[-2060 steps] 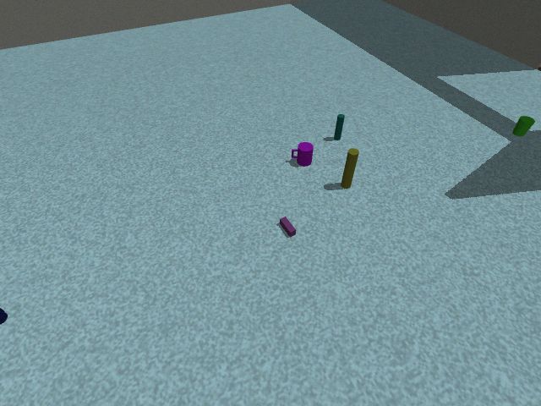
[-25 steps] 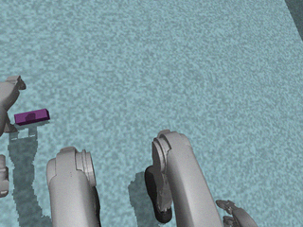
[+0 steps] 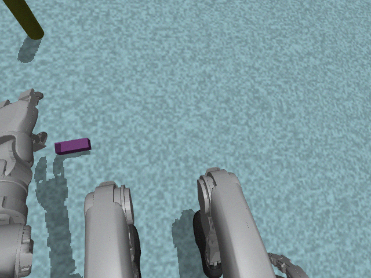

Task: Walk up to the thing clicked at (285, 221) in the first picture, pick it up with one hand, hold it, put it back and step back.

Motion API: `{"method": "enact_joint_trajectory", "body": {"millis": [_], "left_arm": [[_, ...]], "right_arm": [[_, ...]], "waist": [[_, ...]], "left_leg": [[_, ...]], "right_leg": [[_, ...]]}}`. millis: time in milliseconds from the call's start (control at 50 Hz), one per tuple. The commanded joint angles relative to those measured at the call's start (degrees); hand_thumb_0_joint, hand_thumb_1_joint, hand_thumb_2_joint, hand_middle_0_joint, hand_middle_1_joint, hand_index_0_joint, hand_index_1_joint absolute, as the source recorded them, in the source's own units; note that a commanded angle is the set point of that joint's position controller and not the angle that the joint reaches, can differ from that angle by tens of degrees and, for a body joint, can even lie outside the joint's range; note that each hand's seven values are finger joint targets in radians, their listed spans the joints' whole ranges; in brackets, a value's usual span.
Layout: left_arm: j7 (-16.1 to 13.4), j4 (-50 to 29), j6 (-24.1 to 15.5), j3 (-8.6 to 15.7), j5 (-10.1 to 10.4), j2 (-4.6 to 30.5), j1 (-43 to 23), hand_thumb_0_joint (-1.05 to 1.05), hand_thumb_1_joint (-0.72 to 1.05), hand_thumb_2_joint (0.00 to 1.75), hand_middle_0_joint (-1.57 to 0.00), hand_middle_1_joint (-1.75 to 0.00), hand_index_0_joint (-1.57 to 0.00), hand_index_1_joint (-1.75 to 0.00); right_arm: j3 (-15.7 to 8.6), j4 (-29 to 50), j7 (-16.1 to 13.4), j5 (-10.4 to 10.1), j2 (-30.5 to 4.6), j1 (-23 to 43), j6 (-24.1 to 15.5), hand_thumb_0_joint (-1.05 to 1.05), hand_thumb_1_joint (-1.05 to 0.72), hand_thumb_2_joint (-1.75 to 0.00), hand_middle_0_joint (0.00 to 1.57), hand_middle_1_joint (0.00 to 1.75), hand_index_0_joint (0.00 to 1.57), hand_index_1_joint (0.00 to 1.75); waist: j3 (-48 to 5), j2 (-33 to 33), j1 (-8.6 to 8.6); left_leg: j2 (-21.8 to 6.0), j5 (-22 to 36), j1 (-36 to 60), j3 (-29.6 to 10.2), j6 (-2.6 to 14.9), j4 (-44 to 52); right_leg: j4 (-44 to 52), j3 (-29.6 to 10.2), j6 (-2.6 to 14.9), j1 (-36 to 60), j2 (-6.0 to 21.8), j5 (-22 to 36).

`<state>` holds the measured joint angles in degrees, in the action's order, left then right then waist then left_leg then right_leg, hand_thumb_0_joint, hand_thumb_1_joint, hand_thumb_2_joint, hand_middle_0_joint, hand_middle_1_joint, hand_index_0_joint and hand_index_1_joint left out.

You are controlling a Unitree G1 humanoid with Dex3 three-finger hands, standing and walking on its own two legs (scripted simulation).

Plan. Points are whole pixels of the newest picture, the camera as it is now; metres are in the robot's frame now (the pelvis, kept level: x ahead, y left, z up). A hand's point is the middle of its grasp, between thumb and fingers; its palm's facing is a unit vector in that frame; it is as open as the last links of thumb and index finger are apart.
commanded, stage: home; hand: left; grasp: from above
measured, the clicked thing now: (73, 146) +0.46 +0.29 -0.36
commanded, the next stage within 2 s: none
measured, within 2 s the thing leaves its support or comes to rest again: neither
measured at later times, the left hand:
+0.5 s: hand out of the picture +0.26 +0.24 +0.08, palm faces +0.01 -0.91 -0.41, open 7.4 cm
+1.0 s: hand out of the picture +0.21 +0.21 +0.28, palm faces +0.19 -0.96 -0.22, open 7.4 cm
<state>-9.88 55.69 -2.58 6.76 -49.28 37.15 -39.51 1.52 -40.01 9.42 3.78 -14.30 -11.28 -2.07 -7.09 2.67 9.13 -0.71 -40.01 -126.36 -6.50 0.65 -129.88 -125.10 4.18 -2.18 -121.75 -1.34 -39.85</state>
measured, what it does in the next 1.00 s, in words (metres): rises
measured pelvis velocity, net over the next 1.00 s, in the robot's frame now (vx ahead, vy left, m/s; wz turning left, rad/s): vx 0.07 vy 0.00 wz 0.14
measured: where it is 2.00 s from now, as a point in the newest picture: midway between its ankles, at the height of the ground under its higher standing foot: (171, 264)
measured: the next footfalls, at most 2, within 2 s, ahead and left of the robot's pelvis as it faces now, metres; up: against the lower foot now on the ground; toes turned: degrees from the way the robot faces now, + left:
none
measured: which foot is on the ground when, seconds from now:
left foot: down 0.00-1.00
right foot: down 0.00-1.00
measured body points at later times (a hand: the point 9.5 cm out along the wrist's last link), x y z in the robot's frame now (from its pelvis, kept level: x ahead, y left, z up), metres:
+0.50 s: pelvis +0.01 +0.00 +0.18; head +0.14 +0.04 +0.61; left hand +0.26 +0.29 +0.11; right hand +0.24 -0.22 +0.09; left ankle +0.07 +0.12 -0.34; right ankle +0.09 -0.13 -0.34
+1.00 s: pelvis +0.07 +0.00 +0.33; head +0.09 +0.01 +0.78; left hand +0.20 +0.26 +0.30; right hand +0.24 -0.22 +0.26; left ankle +0.07 +0.12 -0.34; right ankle +0.09 -0.13 -0.34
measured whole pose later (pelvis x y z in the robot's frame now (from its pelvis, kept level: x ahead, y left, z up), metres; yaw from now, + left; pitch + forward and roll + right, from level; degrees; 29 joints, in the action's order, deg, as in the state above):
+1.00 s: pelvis +0.07 +0.00 +0.33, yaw +8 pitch +12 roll -3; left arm -3.4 -6.6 25.7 2.4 4.1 12.9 28.1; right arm 2.2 -29.4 -10.9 -1.3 -12.4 -18.5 -10.8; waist -10.8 3.4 3.9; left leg -1.4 -27.9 -44.3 -3.5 -0.1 -60.1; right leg -55.5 2.7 -0.8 -40.5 -0.7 -27.0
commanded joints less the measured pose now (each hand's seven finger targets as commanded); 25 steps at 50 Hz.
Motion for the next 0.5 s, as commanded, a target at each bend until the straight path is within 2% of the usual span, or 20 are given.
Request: {"method": "enact_joint_trajectory", "body": {"millis": [0,20,80,100,120,140,200,220,280,320,340,380,400,420,440,480], "left_arm": [[5.74,-21.28,2.30,2.49,10.71,10.36,-1.50,0.00,0.90,0.90,-0.20,-0.30,-0.20,-0.30],[6.88,-23.27,2.62,1.71,12.93,8.32,1.34,0.00,0.90,0.90,-0.20,-0.30,-0.20,-0.30],[8.24,-32.07,2.97,2.32,18.66,6.15,4.50,0.00,0.90,0.90,-0.20,-0.30,-0.20,-0.30],[8.25,-32.58,3.27,3.15,19.94,6.01,6.20,0.00,0.90,0.90,-0.20,-0.30,-0.20,-0.30],[8.29,-34.56,3.50,2.58,21.23,4.77,7.68,0.00,0.90,0.90,-0.20,-0.30,-0.20,-0.30],[8.39,-36.73,3.56,1.18,22.77,2.21,8.61,0.00,0.90,0.90,-0.20,-0.30,-0.20,-0.30],[7.92,-41.07,4.92,2.01,26.51,0.79,13.02,0.00,0.90,0.90,-0.20,-0.30,-0.20,-0.30],[7.73,-40.02,5.91,2.55,27.62,0.33,16.00,0.00,0.90,0.90,-0.20,-0.30,-0.20,-0.30],[7.41,-47.02,8.13,1.37,32.57,-2.74,18.96,0.00,0.90,0.90,-0.20,-0.30,-0.20,-0.30],[7.17,-48.67,10.12,0.98,35.54,-4.38,23.06,0.00,0.90,0.90,-0.20,-0.30,-0.20,-0.30],[6.91,-50.45,11.01,1.76,37.15,-3.99,24.25,0.00,0.90,0.90,-0.20,-0.30,-0.20,-0.30],[6.60,-52.09,13.10,0.90,40.44,-5.90,28.39,0.00,0.90,0.90,-0.20,-0.30,-0.20,-0.30],[6.46,-53.49,13.89,0.46,41.66,-6.72,28.47,0.00,0.90,0.90,-0.20,-0.30,-0.20,-0.30],[6.15,-54.92,14.60,1.34,42.88,-6.58,29.49,0.00,0.90,0.90,-0.20,-0.30,-0.20,-0.30],[5.78,-55.14,15.57,2.18,44.03,-6.50,32.02,0.00,0.90,0.90,-0.20,-0.30,-0.20,-0.30],[5.49,-56.03,17.22,0.20,45.46,-9.79,36.07,0.00,0.90,0.90,-0.20,-0.30,-0.20,-0.30]], "right_arm": [[-5.75,5.62,-2.08,-2.55,-14.00,-7.69,0.43,0.00,-0.90,-0.90,0.20,0.30,0.20,0.30],[-5.74,6.54,-2.48,-2.79,-13.26,-6.64,0.40,0.00,-0.90,-0.90,0.20,0.30,0.20,0.30],[-6.06,8.54,-3.81,-3.62,-12.21,-4.36,0.07,0.00,-0.90,-0.90,0.20,0.30,0.20,0.30],[-6.04,9.04,-4.22,-3.84,-12.00,-3.48,-0.03,0.00,-0.90,-0.90,0.20,0.30,0.20,0.30],[-6.17,9.67,-4.67,-4.14,-11.61,-2.70,-0.23,0.00,-0.90,-0.90,0.20,0.30,0.20,0.30],[-6.14,10.07,-5.10,-4.28,-11.28,-2.17,-0.47,0.00,-0.90,-0.90,0.20,0.30,0.20,0.30],[-6.24,11.22,-6.67,-4.86,-11.45,-0.52,-1.44,0.00,-0.90,-0.90,0.20,0.30,0.20,0.30],[-6.18,11.38,-7.14,-5.00,-11.35,0.43,-1.69,0.00,-0.90,-0.90,0.20,0.30,0.20,0.30],[-5.92,13.07,-8.58,-5.37,-10.82,2.46,-2.63,0.00,-0.90,-0.90,0.20,0.30,0.20,0.30],[-5.63,13.98,-9.60,-5.68,-10.27,3.36,-3.25,0.00,-0.90,-0.90,0.20,0.30,0.20,0.30],[-5.39,14.09,-10.19,-5.72,-10.13,3.71,-3.58,0.00,-0.90,-0.90,0.20,0.30,0.20,0.30],[-4.98,14.73,-11.19,-5.79,-9.38,4.30,-4.24,0.00,-0.90,-0.90,0.20,0.30,0.20,0.30],[-4.77,14.70,-11.62,-5.95,-9.19,4.42,-4.55,0.00,-0.90,-0.90,0.20,0.30,0.20,0.30],[-4.65,14.90,-12.13,-5.93,-8.89,4.48,-4.86,0.00,-0.90,-0.90,0.20,0.30,0.20,0.30],[-4.30,15.42,-12.60,-6.14,-8.70,4.56,-5.16,0.00,-0.90,-0.90,0.20,0.30,0.20,0.30],[-3.63,15.25,-13.45,-6.35,-7.72,3.76,-5.66,0.00,-0.90,-0.90,0.20,0.30,0.20,0.30]], "waist": [[-38.65,6.64,-2.61],[-37.62,5.11,-2.80],[-36.97,4.94,-3.57],[-35.71,4.64,-4.16],[-35.20,4.54,-4.25],[-34.66,5.08,-3.50],[-32.99,7.16,-4.81],[-31.38,6.65,-5.29],[-32.28,6.33,-4.65],[-30.54,5.92,-4.62],[-30.55,6.31,-5.25],[-28.73,5.17,-4.73],[-28.11,5.58,-4.47],[-27.92,6.06,-4.50],[-27.73,5.49,-5.25],[-25.37,4.94,-4.18]], "left_leg": [[0.67,13.23,31.61,2.69,1.72,21.28],[0.38,11.77,31.77,2.66,1.92,22.50],[0.14,9.49,34.75,2.57,1.85,26.58],[-0.04,8.25,36.04,2.25,1.78,28.04],[-0.08,7.48,37.32,2.62,1.77,29.27],[-0.02,7.10,38.75,2.57,1.68,30.61],[-0.36,4.54,44.79,1.33,1.00,36.32],[-0.56,3.78,46.29,0.80,0.84,38.07],[-0.44,1.53,51.10,0.03,0.89,42.34],[-0.25,1.33,53.30,0.67,0.90,45.02],[-0.20,1.37,55.02,0.58,0.81,46.47],[-0.15,1.46,57.64,0.86,0.86,49.14],[-0.19,1.74,59.12,0.56,0.71,50.63],[-0.10,1.61,60.63,0.35,0.70,52.01],[-0.13,1.52,62.35,0.24,0.73,53.12],[-0.13,4.50,65.23,-0.06,0.50,56.21]], "right_leg": [[19.38,1.32,4.01,27.76,-1.30,15.89],[20.77,1.09,3.82,28.66,-1.40,14.82],[24.62,0.23,3.85,31.95,-1.07,12.87],[25.60,0.10,3.90,31.91,-1.04,11.65],[27.26,-0.10,3.89,32.81,-1.09,10.86],[28.56,-0.31,3.95,33.49,-0.89,10.68],[31.37,-0.40,4.09,34.37,-0.54,8.44],[32.42,-0.43,4.07,34.65,-0.48,7.68],[36.32,-0.84,3.78,38.63,-0.41,6.53],[39.71,-1.39,3.76,41.35,-0.40,5.91],[41.05,-1.68,3.72,42.94,-0.27,5.70],[44.67,-2.01,3.61,46.11,-0.30,5.54],[45.73,-2.03,3.58,47.02,-0.21,5.76],[47.15,-2.14,3.50,48.66,-0.17,5.75],[48.41,-2.28,3.46,50.45,-0.23,5.91],[51.29,-2.13,3.47,53.73,-0.03,8.04]]}}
